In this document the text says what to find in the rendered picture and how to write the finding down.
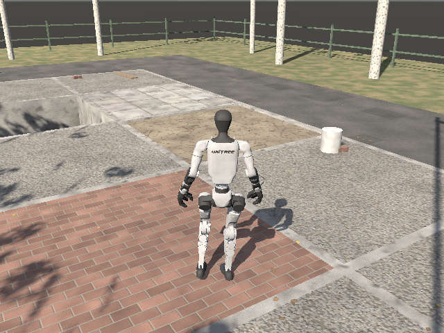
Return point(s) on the robot right hand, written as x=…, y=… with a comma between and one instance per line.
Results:
x=254, y=194

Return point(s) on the robot left thigh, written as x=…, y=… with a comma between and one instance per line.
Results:
x=205, y=207

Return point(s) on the robot right forearm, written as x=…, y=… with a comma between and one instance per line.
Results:
x=255, y=182

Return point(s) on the robot left forearm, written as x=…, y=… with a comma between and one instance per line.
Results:
x=186, y=183

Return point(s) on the robot left hand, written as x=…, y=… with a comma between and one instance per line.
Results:
x=185, y=197

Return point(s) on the robot left upper arm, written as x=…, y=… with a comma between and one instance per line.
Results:
x=197, y=157

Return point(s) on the robot left shin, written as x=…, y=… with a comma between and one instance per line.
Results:
x=202, y=246

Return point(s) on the robot right upper arm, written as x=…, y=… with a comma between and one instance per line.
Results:
x=248, y=158

